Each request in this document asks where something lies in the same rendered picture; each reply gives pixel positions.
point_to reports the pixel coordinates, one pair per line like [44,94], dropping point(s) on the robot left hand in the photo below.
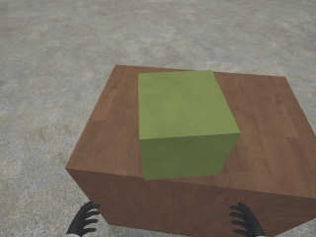
[79,221]

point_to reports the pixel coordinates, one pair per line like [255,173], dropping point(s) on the carton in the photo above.
[186,128]

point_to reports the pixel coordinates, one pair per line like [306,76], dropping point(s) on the pedestal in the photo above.
[271,167]

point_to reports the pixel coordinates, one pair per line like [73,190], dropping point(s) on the robot right hand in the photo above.
[251,224]

